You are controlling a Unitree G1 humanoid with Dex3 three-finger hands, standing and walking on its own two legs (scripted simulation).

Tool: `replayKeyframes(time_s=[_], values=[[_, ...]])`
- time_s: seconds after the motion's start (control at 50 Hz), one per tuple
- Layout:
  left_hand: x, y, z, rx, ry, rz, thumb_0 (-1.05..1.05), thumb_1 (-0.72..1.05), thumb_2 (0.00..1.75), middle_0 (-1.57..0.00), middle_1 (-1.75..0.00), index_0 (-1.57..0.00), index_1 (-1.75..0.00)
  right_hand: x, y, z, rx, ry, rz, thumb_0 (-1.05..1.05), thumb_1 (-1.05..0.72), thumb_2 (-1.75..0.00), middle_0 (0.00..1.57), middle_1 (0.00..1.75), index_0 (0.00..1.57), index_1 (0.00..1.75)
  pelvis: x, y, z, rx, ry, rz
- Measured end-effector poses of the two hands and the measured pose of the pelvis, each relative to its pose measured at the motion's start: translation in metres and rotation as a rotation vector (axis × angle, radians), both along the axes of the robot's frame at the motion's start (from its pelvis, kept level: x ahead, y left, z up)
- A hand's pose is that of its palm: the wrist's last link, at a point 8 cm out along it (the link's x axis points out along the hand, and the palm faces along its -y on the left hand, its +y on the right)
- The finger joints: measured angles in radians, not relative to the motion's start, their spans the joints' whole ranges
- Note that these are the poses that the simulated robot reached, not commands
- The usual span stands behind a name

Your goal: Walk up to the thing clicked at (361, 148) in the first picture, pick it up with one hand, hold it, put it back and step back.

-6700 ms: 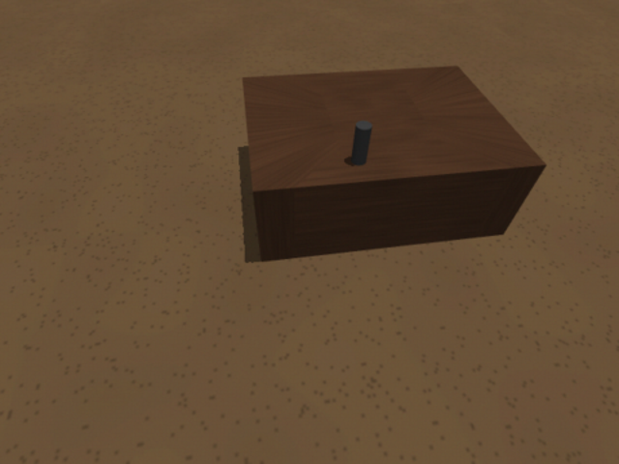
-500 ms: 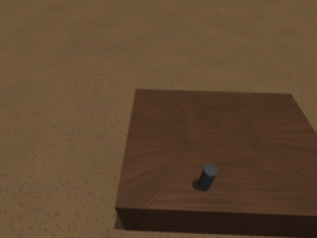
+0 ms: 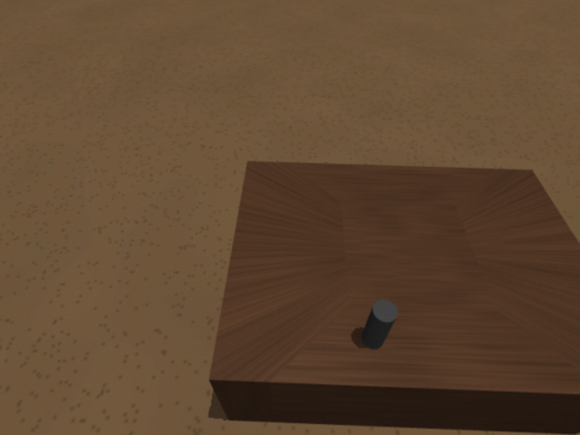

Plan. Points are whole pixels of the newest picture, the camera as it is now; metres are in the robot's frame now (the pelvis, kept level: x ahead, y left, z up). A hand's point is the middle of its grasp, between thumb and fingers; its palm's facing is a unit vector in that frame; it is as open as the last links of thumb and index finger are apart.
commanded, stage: stand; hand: right
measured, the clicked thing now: (378, 325) +0.43 -0.20 -0.32
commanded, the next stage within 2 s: go down in 0.14 s
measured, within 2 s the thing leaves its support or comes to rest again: neither
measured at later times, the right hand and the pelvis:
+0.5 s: hand out of the picture +0.15 -0.26 -0.15, palm faces +0.03 +0.94 -0.34, open 11.4 cm; pelvis -0.01 +0.00 -0.01, yaw -1 degrees
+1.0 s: hand out of the picture +0.14 -0.27 -0.15, palm faces +0.04 +0.94 -0.34, open 17.4 cm; pelvis +0.00 -0.01 -0.03, yaw -2 degrees
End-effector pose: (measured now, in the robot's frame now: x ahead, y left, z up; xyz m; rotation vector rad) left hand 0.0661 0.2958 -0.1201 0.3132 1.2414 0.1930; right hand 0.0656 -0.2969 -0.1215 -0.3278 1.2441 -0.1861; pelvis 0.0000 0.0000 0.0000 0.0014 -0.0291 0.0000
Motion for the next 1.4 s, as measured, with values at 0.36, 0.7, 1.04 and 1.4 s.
replayKeyframes(time_s=[0.36, 0.7, 1.04, 1.4], values=[[0.015, -0.010, -0.001, -0.009, -0.111, -0.010, 0.01, 0.92, 0.91, -0.21, -0.30, -0.21, -0.30, 0.034, 0.005, 0.001, 0.015, -0.121, -0.044, 0.01, -0.80, -0.79, 0.14, 0.22, 0.14, 0.22, -0.007, 0.002, -0.006, 0.003, 0.050, -0.028], [0.044, -0.047, 0.000, -0.063, -0.292, -0.015, 0.01, 0.90, 0.89, -0.22, -0.30, -0.22, -0.30, 0.061, -0.012, 0.007, 0.014, -0.086, -0.018, 0.00, 0.13, -0.15, 0.07, 0.06, 0.06, 0.06, -0.004, -0.003, -0.018, 0.016, 0.122, -0.025], [0.084, -0.055, 0.003, -0.019, -0.432, -0.077, 0.01, 0.90, 0.90, -0.21, -0.30, -0.20, -0.30, 0.060, -0.017, 0.007, 0.009, -0.138, -0.033, -0.01, 0.55, -0.06, 0.04, 0.06, 0.05, 0.06, 0.002, -0.007, -0.035, 0.033, 0.158, -0.045], [0.091, -0.062, -0.005, -0.006, -0.512, -0.083, 0.01, 0.89, 0.90, -0.20, -0.30, -0.20, -0.30, 0.052, -0.019, 0.010, 0.005, -0.156, -0.050, -0.01, 0.57, -0.05, 0.04, 0.06, 0.05, 0.06, 0.002, -0.006, -0.052, 0.050, 0.197, -0.057]])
